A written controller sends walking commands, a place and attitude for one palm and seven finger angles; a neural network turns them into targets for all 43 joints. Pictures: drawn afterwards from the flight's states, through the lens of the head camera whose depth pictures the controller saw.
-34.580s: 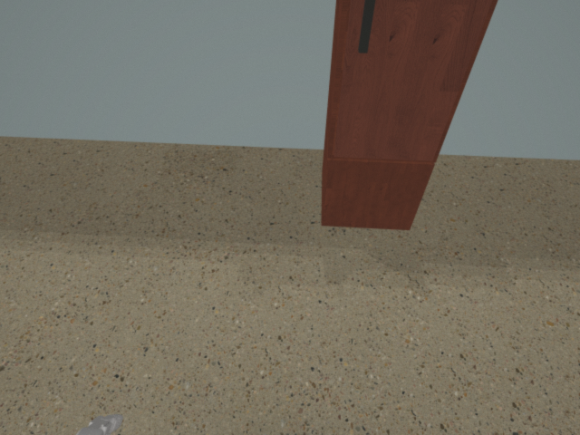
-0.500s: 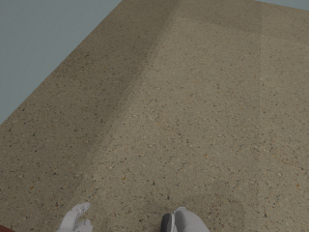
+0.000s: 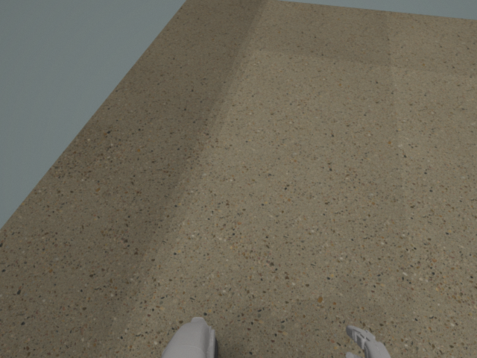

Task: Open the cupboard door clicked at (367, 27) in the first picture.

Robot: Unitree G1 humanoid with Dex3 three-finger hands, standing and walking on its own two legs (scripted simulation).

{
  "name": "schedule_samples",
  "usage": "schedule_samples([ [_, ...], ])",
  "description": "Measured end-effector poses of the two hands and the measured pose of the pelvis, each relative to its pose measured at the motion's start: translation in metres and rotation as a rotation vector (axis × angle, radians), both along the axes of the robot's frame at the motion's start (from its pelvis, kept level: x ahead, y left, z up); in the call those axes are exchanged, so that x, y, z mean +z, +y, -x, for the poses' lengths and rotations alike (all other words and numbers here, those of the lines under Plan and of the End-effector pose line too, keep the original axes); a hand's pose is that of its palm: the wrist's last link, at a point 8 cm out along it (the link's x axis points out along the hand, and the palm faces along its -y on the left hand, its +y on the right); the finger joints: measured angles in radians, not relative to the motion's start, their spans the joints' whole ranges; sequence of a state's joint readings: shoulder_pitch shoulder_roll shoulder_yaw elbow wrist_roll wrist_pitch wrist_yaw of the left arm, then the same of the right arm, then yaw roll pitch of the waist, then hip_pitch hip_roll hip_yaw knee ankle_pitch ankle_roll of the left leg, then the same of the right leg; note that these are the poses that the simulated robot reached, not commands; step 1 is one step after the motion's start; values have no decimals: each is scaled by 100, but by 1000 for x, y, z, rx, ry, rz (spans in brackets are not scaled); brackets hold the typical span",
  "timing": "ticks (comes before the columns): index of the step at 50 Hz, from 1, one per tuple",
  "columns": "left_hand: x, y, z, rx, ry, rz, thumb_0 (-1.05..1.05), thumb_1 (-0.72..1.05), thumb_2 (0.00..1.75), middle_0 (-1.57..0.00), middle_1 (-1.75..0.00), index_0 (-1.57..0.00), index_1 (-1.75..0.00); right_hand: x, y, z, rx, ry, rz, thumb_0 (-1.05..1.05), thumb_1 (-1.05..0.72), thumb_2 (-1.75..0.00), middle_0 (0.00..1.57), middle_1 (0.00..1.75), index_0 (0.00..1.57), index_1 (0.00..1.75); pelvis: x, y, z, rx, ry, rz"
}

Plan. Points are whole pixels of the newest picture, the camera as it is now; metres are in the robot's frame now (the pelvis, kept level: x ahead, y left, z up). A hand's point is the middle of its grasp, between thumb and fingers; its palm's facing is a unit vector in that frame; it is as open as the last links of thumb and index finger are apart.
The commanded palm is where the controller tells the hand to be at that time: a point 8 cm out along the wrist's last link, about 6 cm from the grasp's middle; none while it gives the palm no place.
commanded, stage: walk to a spot facing it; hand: left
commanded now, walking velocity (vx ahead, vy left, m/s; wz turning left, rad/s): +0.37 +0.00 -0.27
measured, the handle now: out of the picture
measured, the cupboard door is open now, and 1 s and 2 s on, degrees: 49 49 49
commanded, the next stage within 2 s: turn to face it in 0.28 s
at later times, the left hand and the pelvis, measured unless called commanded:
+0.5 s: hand (196, 219) +0.42 +0.16 -0.16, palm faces -0.21 -0.95 -0.21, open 7.4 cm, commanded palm none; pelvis +0.26 -0.01 +0.00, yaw -11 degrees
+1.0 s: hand (192, 211) +0.46 +0.18 -0.19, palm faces +0.12 -0.98 -0.18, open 7.3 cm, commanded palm none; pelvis +0.38 -0.02 -0.02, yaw +5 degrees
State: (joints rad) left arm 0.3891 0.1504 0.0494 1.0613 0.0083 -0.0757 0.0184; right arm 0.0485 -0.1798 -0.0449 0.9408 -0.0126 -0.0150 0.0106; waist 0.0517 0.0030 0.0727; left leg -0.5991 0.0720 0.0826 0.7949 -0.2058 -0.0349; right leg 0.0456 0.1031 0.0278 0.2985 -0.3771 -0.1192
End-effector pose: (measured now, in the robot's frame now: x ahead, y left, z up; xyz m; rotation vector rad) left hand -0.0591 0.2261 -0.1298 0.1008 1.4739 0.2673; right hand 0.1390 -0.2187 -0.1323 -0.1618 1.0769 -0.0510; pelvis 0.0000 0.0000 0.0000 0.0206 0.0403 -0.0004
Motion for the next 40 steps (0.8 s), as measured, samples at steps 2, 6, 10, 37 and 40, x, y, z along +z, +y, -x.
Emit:
schedule_samples([
  [2, -7, 0, -8, 8, 55, 22, 0, 91, 90, -20, -30, -20, -29, 0, 8, -37, 7, -32, 4, 0, -91, -90, 19, 30, 20, 30, -6, 6, -27, -11, 0, 0],
  [6, -21, 6, -46, -6, 131, 68, 0, 91, 90, -20, -30, -20, -29, 0, 17, -83, -23, -90, 34, 0, -91, -90, 20, 30, 20, 30, -16, 20, -80, -50, -10, 13],
  [10, -21, 17, -131, -73, 53, 80, 0, 91, 90, -20, -30, -20, -29, 6, 14, -76, -97, -25, 62, 0, -91, -90, 20, 30, 20, 30, -6, 26, -121, -85, -32, 14],
  [37, -1, -70, -526, -275, -346, 53, -2, 92, 90, -20, -30, -20, -29, -8, -26, -133, -309, 420, -35, 0, -91, -90, 20, 30, 20, 30, 3, -41, -333, -65, -22, 8],
  [40, -1, -60, -529, -229, -355, 48, -3, 93, 90, -21, -30, -20, -30, -6, -35, -187, -239, 333, -10, 0, -91, -90, 19, 30, 20, 30, 4, -39, -343, -22, -16, 14],
])
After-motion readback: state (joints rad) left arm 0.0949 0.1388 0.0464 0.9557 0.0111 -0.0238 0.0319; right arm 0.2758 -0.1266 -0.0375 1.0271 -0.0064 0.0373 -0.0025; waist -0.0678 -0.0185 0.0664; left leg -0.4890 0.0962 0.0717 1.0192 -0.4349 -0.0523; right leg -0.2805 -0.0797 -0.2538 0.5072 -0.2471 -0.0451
